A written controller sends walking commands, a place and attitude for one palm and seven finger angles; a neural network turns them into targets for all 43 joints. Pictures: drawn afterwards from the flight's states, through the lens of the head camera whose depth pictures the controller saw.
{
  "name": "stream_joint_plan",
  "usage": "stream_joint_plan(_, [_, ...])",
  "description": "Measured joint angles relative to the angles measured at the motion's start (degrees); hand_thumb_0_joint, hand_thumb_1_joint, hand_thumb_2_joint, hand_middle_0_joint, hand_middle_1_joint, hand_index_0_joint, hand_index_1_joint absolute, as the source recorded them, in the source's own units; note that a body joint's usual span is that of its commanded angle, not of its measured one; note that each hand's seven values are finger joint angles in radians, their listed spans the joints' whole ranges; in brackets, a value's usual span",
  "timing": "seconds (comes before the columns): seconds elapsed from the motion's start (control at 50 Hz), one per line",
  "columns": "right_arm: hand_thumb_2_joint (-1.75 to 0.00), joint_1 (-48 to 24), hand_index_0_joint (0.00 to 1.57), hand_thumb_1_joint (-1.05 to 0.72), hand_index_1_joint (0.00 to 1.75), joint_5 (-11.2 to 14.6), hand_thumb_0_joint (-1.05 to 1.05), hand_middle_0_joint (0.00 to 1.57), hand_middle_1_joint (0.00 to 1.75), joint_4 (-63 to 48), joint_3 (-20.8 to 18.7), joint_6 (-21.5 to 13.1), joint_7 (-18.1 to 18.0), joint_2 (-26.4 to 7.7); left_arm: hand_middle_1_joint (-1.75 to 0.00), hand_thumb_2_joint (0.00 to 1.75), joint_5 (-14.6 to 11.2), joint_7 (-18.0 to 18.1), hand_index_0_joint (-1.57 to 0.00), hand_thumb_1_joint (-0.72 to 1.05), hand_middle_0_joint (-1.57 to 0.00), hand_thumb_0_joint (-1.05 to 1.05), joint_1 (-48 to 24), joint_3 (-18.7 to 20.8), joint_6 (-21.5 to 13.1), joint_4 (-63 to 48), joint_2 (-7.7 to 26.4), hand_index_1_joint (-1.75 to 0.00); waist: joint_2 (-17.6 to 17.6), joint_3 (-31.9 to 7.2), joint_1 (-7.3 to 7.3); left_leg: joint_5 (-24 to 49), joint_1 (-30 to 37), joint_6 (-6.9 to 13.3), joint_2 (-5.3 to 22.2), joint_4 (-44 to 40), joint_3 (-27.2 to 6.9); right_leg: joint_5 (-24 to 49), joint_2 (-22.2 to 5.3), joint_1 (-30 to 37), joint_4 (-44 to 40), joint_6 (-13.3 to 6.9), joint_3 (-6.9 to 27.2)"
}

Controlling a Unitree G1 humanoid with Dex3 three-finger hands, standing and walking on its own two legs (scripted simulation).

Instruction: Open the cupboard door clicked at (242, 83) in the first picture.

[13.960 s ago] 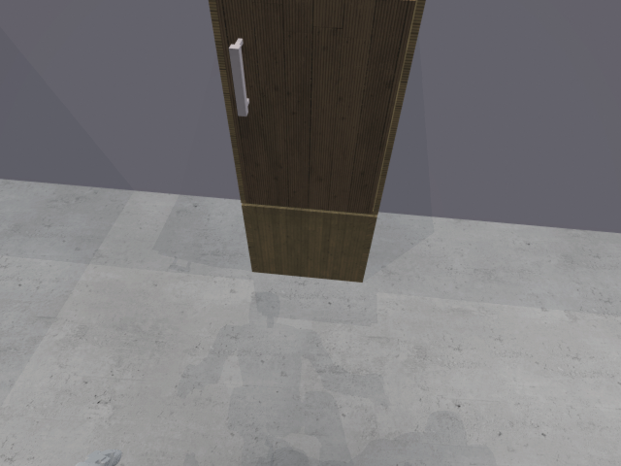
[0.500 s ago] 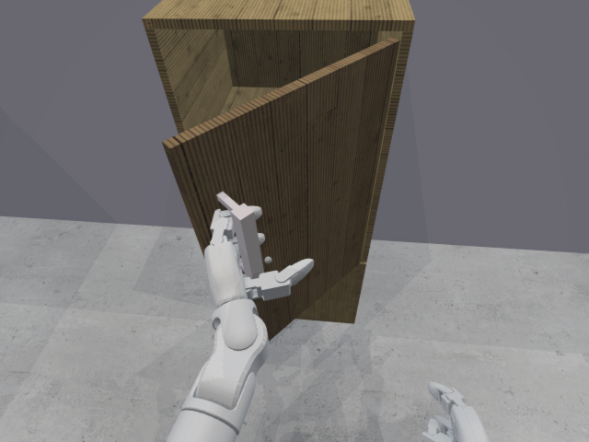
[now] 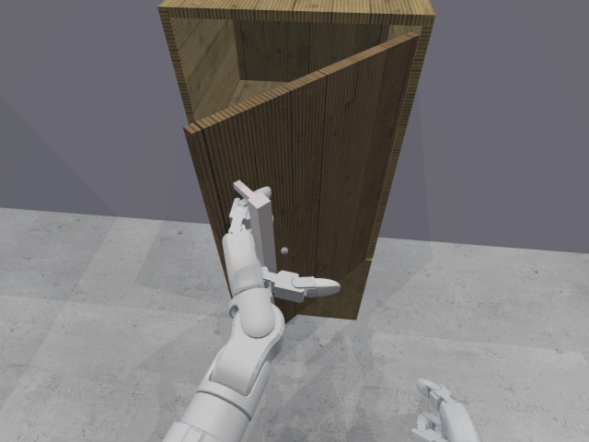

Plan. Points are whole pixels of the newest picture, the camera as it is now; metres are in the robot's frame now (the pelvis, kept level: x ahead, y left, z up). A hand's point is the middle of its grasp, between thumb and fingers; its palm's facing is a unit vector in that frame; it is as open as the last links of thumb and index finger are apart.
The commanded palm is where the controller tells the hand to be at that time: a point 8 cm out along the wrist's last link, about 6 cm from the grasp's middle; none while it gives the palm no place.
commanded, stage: slide the hand sideways off the handle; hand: left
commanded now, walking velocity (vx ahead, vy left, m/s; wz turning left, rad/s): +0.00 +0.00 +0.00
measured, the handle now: (255, 231) +0.38 +0.09 +0.09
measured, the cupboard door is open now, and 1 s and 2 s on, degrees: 47 50 50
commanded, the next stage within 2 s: draw the hand back to the body in 1.18 s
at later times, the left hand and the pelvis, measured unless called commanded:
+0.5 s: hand (284, 284) +0.30 +0.04 +0.09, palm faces -0.12 -0.99 -0.02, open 16.2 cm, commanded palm +0.27 +0.11 +0.09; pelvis +0.01 +0.00 +0.00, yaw -2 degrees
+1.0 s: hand (237, 318) +0.25 +0.09 +0.08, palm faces -0.06 -1.00 -0.03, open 16.1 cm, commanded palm +0.22 +0.15 +0.09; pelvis +0.03 -0.02 +0.00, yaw +0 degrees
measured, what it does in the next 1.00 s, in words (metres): stands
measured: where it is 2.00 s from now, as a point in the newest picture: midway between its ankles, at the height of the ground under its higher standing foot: outside the picture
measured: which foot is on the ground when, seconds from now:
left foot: down 0.00-1.00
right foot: down 0.00-1.00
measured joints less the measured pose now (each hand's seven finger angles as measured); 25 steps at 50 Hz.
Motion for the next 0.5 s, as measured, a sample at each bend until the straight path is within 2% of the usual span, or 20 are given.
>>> stream_joint_plan(0.02, [-0.89, -0.07, 0.2, -0.91, 0.3, 0.06, 0.01, 0.2, 0.3, -0.05, 0.12, -0.04, 0.0, 0.05, -0.6, 0.3, 0.68, -1.12, -0.36, -0.5, -0.41, -0.01, 0.3, 0.03, -0.16, -0.26, 0.28, -0.66, -0.14, 0.12, 0.02, 0.0, -0.06, 0.05, -0.09, 0.09, 0.0, -0.03, -0.09, -0.08, 0.16, 0.03, 0.01])
stream_joint_plan(0.04, [-0.89, 0.15, 0.2, -0.91, 0.3, 0.22, 0.01, 0.2, 0.3, -0.41, 0.29, -0.09, -0.12, 0.06, -0.58, 0.3, 1.24, -4.06, -0.34, -0.5, -0.41, -0.01, 0.86, 0.01, -0.93, -0.66, 1.09, -0.64, -0.35, 0.22, 0.1, 0.01, -0.2, 0.12, -0.22, 0.21, -0.05, -0.1, -0.23, -0.24, 0.4, 0.04, -0.02])
stream_joint_plan(0.1, [-0.89, 1.5, 0.2, -0.91, 0.3, 1.21, 0.01, 0.2, 0.3, -2.11, 0.8, -0.96, -1.09, -0.41, -0.5, 0.3, 0.45, -16.79, -0.27, -0.5, -0.36, -0.01, 1.82, -0.48, -4.51, -1.59, 6.04, -0.55, -0.47, 1.0, 0.45, -0.09, -0.48, 0.25, -0.51, 0.94, -0.33, -0.39, -0.55, -0.39, 1.22, 0.08, -0.24])
stream_joint_plan(0.16, [-0.89, 2.54, 0.2, -0.91, 0.3, 2.87, 0.01, 0.2, 0.3, -2.95, 1.51, -2.41, -2.3, -1.51, -0.43, 0.3, -4.26, -28.34, -0.21, -0.5, -0.29, -0.01, 0.52, -0.96, -5.37, -0.78, 10.47, -0.46, 0.3, 1.96, 0.46, -0.26, -0.2, 0.36, -0.69, 1.5, -0.59, -0.48, -0.75, 0.18, 1.43, 0.22, -0.47])
stream_joint_plan(0.2, [-0.89, 2.85, 0.2, -0.91, 0.3, 3.68, 0.01, 0.2, 0.3, -2.97, 1.95, -3.46, -2.69, -1.96, -0.39, 0.3, -7.91, -32.13, -0.19, -0.5, -0.25, -0.01, -0.19, -0.36, -4.08, 0.23, 10.97, -0.41, 0.62, 2.12, 0.13, -0.16, 0.18, 0.42, -0.76, 1.21, -0.32, -0.3, -0.79, 0.43, 1.17, 0.38, -0.19])
stream_joint_plan(0.24, [-0.89, 3.19, 0.2, -0.91, 0.3, 3.99, 0.01, 0.2, 0.3, -3.08, 2.23, -4.44, -2.6, -2.02, -0.36, 0.3, -10.34, -32.88, -0.18, -0.5, -0.23, -0.01, 0.25, 1.02, -2.96, 0.36, 10.0, -0.38, 0.54, 2.02, -0.23, 0.09, 0.7, 0.46, -0.76, 0.45, 0.26, -0.04, -0.73, 0.54, 0.78, 0.47, 0.38])
stream_joint_plan(0.26, [-0.89, 3.45, 0.2, -0.91, 0.3, 3.98, 0.01, 0.2, 0.3, -3.24, 2.27, -4.89, -2.37, -1.92, -0.35, 0.3, -10.73, -32.68, -0.17, -0.5, -0.21, -0.01, 0.96, 1.61, -2.73, -0.17, 9.42, -0.37, 0.38, 1.92, -0.36, 0.22, 1.02, 0.47, -0.71, -0.02, 0.61, 0.1, -0.66, 0.59, 0.55, 0.49, 0.71])
stream_joint_plan(0.36, [-0.89, 4.85, 0.2, -0.91, 0.3, 3.46, 0.01, 0.2, 0.3, -4.84, 2.05, -6.12, -0.47, -1.36, -0.32, 0.3, -8.43, -30.34, -0.19, -0.5, -0.17, -0.01, 7.1, 2.15, -4.27, -5.45, 8.0, -0.34, -0.26, 1.5, -0.89, 0.34, 2.3, 0.31, -0.17, -1.57, 1.9, 0.27, 0.01, 0.86, -0.14, 0.36, 1.93])
stream_joint_plan(0.44, [-0.89, 5.02, 0.2, -0.91, 0.3, 3.25, 0.01, 0.2, 0.3, -5.48, 1.95, -5.67, -0.07, -1.46, -0.32, 0.3, -6.74, -29.85, -0.18, -0.5, -0.17, -0.01, 11.03, 1.89, -5.04, -9.59, 8.78, -0.32, -0.53, 1.86, -0.96, -0.03, 2.81, 0.04, 0.29, -1.72, 1.99, -0.13, 0.48, 1.19, -0.13, 0.09, 1.96])
stream_joint_plan(0.5, [-0.9, 4.74, 0.2, -0.91, 0.3, 3.26, 0.01, 0.2, 0.3, -5.63, 1.8, -5.2, -0.39, -1.84, -0.32, 0.3, -6.63, -30.7, -0.17, -0.5, -0.18, -0.01, 12.98, 1.92, -4.55, -11.99, 9.88, -0.31, -0.36, 2.13, -0.8, -0.26, 3.08, -0.16, 0.53, -1.8, 1.71, -0.44, 0.69, 1.54, -0.22, -0.11, 1.66])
